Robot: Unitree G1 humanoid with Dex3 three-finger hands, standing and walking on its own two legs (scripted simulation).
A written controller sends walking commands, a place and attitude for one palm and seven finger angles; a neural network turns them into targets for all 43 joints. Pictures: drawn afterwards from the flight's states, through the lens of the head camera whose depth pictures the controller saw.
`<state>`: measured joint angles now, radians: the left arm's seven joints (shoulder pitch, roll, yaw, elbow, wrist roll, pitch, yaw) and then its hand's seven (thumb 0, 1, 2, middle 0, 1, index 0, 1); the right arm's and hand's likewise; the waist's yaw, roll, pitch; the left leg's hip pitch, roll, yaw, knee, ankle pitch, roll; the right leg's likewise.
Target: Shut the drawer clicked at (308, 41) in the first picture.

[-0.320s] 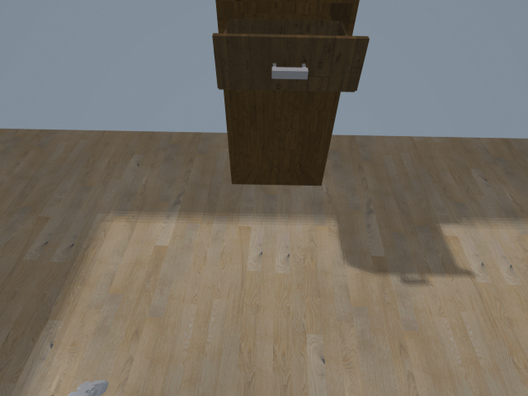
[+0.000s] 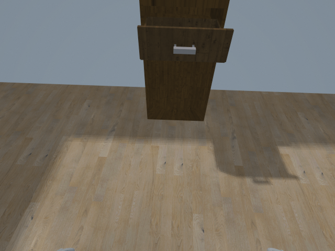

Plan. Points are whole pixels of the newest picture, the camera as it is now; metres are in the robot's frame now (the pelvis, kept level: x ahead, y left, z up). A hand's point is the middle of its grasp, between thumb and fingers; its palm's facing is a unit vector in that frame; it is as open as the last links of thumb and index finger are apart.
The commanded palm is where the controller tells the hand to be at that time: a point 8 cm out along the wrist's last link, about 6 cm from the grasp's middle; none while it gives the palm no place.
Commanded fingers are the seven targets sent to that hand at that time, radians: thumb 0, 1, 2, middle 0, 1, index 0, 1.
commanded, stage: stand and wait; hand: left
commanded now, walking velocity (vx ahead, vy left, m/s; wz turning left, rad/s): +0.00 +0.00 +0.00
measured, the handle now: (184, 48) +0.97 -0.01 +0.04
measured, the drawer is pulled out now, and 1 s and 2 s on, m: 0.30 0.30 0.30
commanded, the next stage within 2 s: look at it before walking up in 0.50 s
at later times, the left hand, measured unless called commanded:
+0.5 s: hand out of the picture +0.05 +0.24 -0.15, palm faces -0.02 -0.94 -0.34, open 7.4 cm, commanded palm none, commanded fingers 0.00 0.90 0.90 -0.20 -0.30 -0.20 -0.30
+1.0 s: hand out of the picture +0.06 +0.23 -0.15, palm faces -0.02 -0.94 -0.33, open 7.4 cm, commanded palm none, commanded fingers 0.00 0.90 0.90 -0.20 -0.30 -0.20 -0.30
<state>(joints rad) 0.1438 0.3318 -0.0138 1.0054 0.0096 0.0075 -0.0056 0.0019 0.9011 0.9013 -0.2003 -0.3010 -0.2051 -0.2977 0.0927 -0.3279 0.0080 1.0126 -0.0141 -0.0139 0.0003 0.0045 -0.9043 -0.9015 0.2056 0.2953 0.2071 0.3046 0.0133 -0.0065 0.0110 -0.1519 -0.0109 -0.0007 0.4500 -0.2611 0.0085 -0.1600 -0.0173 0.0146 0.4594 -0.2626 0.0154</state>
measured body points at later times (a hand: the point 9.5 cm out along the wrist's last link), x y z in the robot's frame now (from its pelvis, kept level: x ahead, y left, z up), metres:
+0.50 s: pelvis -0.01 -0.01 +0.00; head -0.02 -0.02 +0.45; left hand +0.06 +0.28 -0.13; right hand +0.06 -0.31 -0.13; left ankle -0.01 +0.11 -0.74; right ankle -0.01 -0.13 -0.74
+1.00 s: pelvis -0.01 -0.02 +0.01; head -0.02 -0.02 +0.46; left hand +0.06 +0.28 -0.13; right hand +0.06 -0.31 -0.13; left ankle -0.01 +0.11 -0.74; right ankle -0.01 -0.13 -0.74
